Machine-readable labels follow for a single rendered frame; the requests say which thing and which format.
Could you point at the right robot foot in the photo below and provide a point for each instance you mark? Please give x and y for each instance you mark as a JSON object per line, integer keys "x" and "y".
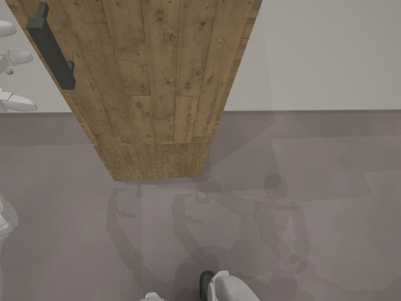
{"x": 205, "y": 279}

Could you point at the handle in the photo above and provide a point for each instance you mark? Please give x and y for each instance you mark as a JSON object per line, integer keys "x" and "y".
{"x": 44, "y": 39}

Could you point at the cupboard door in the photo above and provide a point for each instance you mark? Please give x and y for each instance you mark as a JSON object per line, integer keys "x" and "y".
{"x": 147, "y": 71}

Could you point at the robot left shin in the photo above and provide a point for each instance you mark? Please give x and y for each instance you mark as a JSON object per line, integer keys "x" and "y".
{"x": 152, "y": 294}

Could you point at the left robot upper arm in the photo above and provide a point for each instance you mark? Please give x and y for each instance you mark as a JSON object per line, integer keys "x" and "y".
{"x": 8, "y": 223}

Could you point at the robot left hand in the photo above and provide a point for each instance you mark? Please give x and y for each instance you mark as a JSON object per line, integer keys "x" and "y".
{"x": 8, "y": 100}

